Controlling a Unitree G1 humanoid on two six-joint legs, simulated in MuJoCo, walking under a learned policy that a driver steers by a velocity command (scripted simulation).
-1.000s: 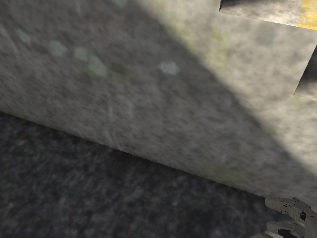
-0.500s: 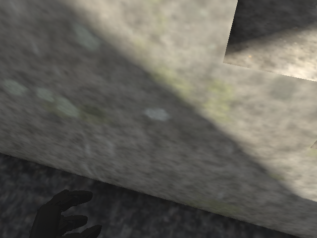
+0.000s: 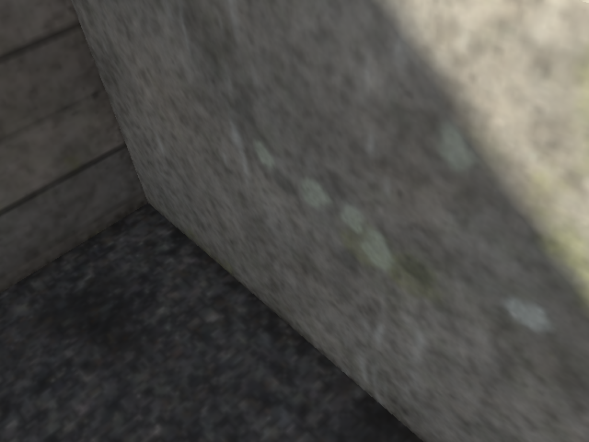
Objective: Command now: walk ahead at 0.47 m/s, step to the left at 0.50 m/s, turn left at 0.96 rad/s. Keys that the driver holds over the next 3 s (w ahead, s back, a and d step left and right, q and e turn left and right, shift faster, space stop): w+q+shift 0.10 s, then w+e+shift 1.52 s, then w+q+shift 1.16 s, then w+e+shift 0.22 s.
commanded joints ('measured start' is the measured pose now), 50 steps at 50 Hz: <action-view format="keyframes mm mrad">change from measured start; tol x64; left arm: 1 -4 292 92 -44 -6 -2 7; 50 -123 139 43 -147 15 45 -12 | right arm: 1 -79 -25 -1 -119 5 -29 28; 50 -101 -42 -56 -25 -38 -137 -49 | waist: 1 -27 -382 79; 8 -169 496 90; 26 108 -411 -20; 50 81 67 11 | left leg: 1 2 34 28 -179 -84 29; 20 362 59 72 -962 19 277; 24 512 2 172 -565 830 180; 29 -164 -201 -208 508 -52 -32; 50 303 95 -77 -765 317 243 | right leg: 1 26 -217 176 -294 -221 -164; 9 -861 158 116 789 -501 -134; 24 -28 253 20 207 93 -188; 28 188 -175 1280 -394 -809 -347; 50 -417 202 165 1017 -301 -11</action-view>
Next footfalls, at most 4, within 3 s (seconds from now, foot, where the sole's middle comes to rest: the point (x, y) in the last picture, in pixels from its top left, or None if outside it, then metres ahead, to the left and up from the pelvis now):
0.14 left None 0.01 0.24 -0.78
0.50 right None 0.28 0.17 -0.78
0.90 left None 0.44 0.49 -0.78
1.50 right None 0.19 0.31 -0.78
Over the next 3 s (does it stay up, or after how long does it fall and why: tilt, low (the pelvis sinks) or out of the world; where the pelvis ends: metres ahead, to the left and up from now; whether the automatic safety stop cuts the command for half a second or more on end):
stays up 0.25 0.41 0.00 its command is cut before an obstacle from the start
